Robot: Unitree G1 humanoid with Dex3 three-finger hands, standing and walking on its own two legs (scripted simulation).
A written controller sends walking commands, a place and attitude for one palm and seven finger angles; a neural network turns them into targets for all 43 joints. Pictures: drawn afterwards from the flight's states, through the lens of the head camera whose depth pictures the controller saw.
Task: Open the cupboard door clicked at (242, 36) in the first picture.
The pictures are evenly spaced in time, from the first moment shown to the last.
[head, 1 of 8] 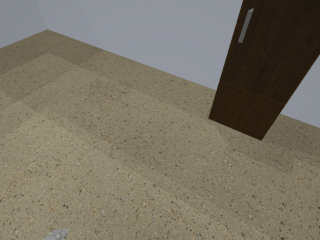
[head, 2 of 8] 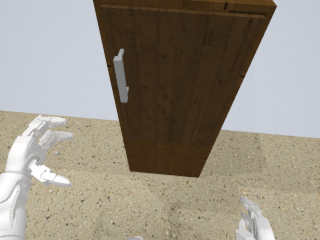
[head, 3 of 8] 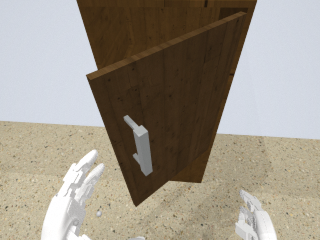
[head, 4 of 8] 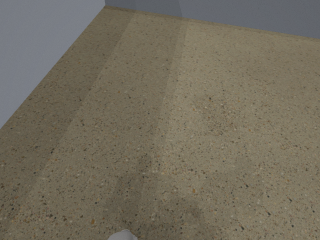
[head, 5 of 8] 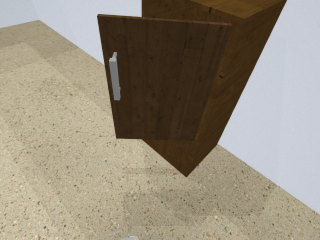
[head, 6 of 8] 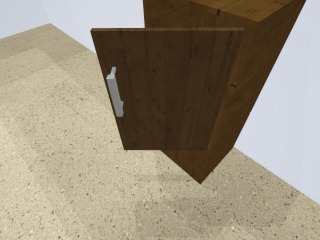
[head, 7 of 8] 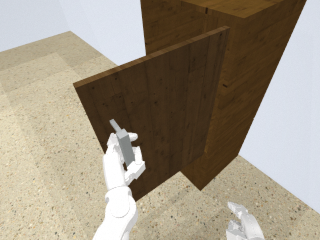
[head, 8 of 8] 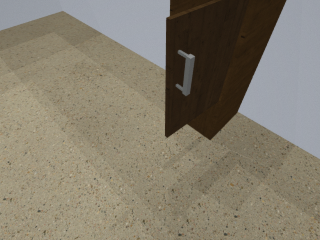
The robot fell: no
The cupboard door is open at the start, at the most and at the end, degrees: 0 86 84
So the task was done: yes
